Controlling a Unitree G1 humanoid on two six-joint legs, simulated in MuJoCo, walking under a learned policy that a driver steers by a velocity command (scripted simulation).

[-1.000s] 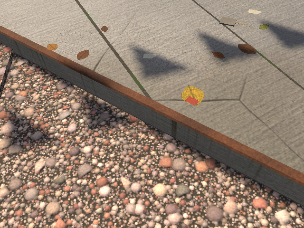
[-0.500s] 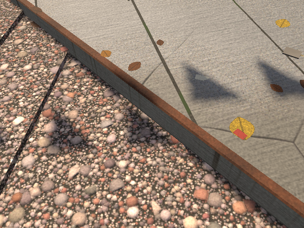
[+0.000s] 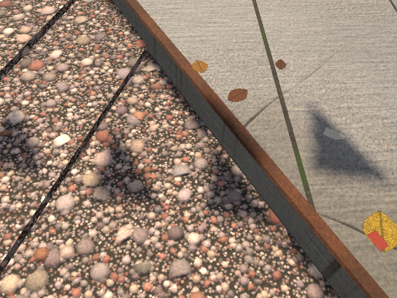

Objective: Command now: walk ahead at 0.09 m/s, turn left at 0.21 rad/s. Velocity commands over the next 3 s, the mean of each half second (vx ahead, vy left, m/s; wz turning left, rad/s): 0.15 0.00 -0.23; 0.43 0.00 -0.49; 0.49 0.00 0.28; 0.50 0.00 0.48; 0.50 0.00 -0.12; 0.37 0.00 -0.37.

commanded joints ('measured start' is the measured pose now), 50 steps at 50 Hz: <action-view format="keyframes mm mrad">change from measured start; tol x32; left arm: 1 127 47 12 -16 -6 11 1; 50 67 79 43 -84 -13 -64 -57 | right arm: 1 -55 -111 -23 -52 -1 -1 -17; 50 89 -68 1 25 -8 -51 -27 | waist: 1 43 107 -217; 33 -93 118 -1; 41 136 -131 -508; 50 -13 -30 -113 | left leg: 1 48 248 -129 -97 358 146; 16 -68 47 51 224 -408 -48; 20 391 318 -271 -151 -441 72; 38 329 350 232 210 895 -14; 39 133 319 234 448 681 -47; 40 -291 157 220 831 -342 -102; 41 -391 92 -28 995 -479 -102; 50 -223 244 27 625 -72 -167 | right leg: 1 184 -12 -19 -116 120 10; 8 356 17 -51 -500 104 -55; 11 488 -87 105 -536 612 -149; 17 392 -148 412 -725 -247 -294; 25 -291 -5 70 37 -49 -79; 38 456 151 -204 -488 174 -224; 41 1104 -285 756 -695 -61 -519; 50 416 -96 96 -845 535 -369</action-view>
